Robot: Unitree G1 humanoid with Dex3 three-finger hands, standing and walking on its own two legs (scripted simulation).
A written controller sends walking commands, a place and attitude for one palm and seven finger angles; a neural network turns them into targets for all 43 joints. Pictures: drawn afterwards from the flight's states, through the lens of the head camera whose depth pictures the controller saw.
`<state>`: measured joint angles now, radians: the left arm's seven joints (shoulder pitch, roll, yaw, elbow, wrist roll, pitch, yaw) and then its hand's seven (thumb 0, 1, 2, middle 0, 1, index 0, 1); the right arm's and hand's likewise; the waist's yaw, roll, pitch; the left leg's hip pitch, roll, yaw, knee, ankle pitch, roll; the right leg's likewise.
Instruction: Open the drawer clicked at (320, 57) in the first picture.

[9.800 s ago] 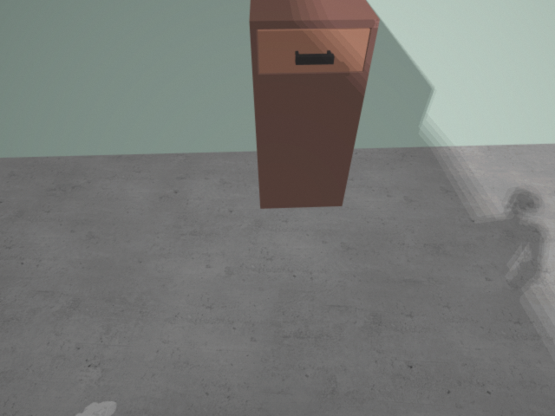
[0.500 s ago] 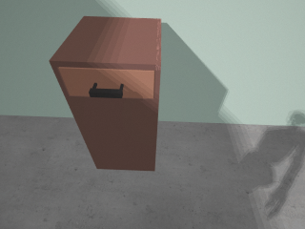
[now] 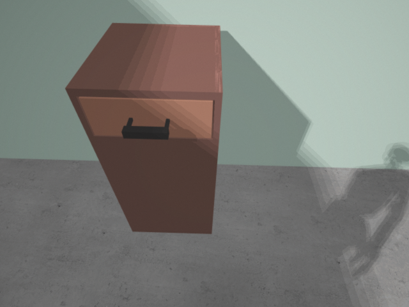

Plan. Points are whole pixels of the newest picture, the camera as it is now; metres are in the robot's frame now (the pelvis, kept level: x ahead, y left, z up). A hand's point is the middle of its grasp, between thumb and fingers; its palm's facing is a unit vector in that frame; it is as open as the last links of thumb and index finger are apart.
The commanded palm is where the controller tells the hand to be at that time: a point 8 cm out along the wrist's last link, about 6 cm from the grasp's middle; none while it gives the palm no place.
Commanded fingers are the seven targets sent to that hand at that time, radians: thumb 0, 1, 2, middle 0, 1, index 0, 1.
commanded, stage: come to a stop and stand still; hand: left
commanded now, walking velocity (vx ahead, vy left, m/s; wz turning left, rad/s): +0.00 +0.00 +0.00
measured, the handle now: (147, 127) +0.57 +0.21 +0.00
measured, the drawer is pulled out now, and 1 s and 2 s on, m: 0.00 0.00 0.00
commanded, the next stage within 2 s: look again from close up in 0.46 s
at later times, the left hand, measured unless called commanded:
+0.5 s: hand out of the picture +0.01 +0.17 -0.18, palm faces +0.05 -0.98 -0.18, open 7.3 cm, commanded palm none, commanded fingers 0.00 0.90 0.90 -0.20 -0.30 -0.20 -0.30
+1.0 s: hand out of the picture +0.01 +0.19 -0.18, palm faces +0.02 -0.98 -0.20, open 7.3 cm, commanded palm none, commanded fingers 0.00 0.90 0.90 -0.20 -0.30 -0.20 -0.30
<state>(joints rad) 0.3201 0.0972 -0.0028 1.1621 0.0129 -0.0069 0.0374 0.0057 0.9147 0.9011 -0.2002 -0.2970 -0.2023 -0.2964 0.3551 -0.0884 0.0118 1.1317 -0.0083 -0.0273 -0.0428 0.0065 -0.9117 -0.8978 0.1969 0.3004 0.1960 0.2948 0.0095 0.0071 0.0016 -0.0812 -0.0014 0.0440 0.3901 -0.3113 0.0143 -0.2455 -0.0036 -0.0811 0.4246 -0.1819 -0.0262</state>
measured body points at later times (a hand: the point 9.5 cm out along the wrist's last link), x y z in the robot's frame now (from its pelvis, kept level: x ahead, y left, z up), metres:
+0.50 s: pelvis +0.03 +0.00 +0.00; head +0.04 +0.00 +0.45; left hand +0.01 +0.22 -0.16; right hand +0.00 -0.20 -0.16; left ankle -0.06 +0.11 -0.74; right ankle +0.03 -0.10 -0.74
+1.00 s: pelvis +0.01 +0.02 -0.01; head +0.01 +0.00 +0.44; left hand +0.01 +0.24 -0.16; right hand +0.00 -0.19 -0.17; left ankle -0.06 +0.11 -0.74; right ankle +0.03 -0.10 -0.74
